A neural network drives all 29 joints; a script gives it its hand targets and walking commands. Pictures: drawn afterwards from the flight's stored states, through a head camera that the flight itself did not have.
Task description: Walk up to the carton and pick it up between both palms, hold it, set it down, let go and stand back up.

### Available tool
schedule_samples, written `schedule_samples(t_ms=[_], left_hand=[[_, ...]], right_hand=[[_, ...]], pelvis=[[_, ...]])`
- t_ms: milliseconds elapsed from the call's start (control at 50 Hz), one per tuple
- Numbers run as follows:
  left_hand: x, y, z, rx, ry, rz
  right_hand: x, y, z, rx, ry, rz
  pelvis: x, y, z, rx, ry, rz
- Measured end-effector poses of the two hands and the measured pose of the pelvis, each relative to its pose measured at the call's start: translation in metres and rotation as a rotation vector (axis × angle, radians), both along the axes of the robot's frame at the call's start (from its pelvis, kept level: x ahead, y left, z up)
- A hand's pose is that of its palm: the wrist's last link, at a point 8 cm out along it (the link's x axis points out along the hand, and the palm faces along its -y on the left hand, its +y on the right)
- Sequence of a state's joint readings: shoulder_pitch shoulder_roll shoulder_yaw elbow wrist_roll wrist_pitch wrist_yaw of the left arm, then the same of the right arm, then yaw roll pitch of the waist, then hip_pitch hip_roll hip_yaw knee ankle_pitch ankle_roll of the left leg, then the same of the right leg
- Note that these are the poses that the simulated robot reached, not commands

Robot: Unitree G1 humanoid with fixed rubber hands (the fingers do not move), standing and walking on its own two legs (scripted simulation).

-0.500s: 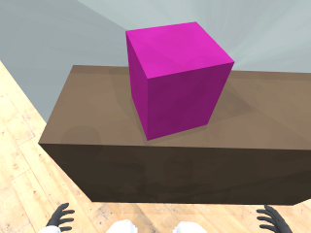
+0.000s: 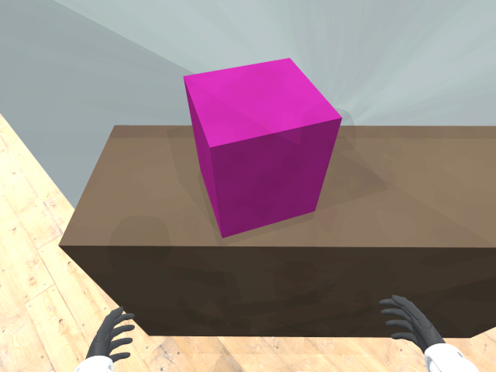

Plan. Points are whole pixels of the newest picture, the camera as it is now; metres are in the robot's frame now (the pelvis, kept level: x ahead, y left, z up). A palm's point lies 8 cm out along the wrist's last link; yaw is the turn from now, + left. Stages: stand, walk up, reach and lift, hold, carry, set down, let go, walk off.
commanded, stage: reach and lift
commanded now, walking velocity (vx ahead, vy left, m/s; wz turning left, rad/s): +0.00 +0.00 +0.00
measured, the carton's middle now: (255, 150) +0.49 -0.01 +0.06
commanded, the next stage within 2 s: none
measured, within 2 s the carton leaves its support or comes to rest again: neither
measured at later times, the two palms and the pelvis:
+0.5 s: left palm (123, 341) +0.16 +0.20 -0.03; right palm (437, 336) +0.16 -0.28 -0.02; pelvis -0.01 +0.00 +0.00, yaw +0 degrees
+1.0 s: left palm (153, 306) +0.20 +0.15 +0.04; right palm (449, 301) +0.20 -0.29 +0.02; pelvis +0.01 -0.02 +0.00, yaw -1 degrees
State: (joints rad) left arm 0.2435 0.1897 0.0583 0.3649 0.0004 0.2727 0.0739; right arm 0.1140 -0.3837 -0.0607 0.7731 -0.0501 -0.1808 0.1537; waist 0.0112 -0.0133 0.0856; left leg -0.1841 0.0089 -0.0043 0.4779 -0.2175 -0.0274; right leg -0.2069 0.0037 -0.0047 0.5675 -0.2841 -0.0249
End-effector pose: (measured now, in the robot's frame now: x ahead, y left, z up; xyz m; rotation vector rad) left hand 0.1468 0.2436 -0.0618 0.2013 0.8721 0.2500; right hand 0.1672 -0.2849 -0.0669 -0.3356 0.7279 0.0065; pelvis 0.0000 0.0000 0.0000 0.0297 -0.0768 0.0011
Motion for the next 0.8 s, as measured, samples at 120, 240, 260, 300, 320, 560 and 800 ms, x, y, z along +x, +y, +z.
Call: schedule_samples(t_ms=[120, 240, 260, 300, 320, 560, 800], left_hand=[[-0.017, -0.007, 0.004, -0.002, -0.043, 0.021], [-0.01, -0.011, 0.019, 0.012, -0.143, 0.03], [-0.008, -0.012, 0.022, 0.011, -0.161, 0.026], [-0.002, -0.016, 0.027, 0.006, -0.196, 0.018], [0.001, -0.018, 0.029, 0.001, -0.214, 0.015], [0.026, -0.051, 0.042, -0.061, -0.287, 0.045], [0.057, -0.093, 0.075, -0.139, -0.434, 0.045]], right_hand=[[-0.023, 0.0, 0.002, 0.006, 0.006, -0.003], [-0.028, 0.003, 0.015, 0.024, -0.04, 0.014], [-0.025, 0.004, 0.019, 0.028, -0.056, 0.016], [-0.019, 0.005, 0.029, 0.035, -0.094, 0.019], [-0.015, 0.007, 0.035, 0.039, -0.114, 0.022], [0.002, 0.005, 0.046, 0.131, -0.118, 0.005], [0.033, -0.004, 0.069, 0.171, -0.261, 0.032]], pelvis=[[-0.011, -0.001, 0.001, 0.001, -0.008, 0.0], [-0.017, -0.001, 0.001, 0.002, -0.017, -0.001], [-0.018, -0.001, 0.001, 0.002, -0.017, -0.002], [-0.017, -0.001, 0.001, 0.002, -0.016, -0.002], [-0.017, -0.001, 0.001, 0.002, -0.016, -0.002], [-0.004, -0.003, 0.004, 0.003, 0.013, -0.002], [0.01, -0.012, 0.005, 0.005, 0.045, -0.007]])
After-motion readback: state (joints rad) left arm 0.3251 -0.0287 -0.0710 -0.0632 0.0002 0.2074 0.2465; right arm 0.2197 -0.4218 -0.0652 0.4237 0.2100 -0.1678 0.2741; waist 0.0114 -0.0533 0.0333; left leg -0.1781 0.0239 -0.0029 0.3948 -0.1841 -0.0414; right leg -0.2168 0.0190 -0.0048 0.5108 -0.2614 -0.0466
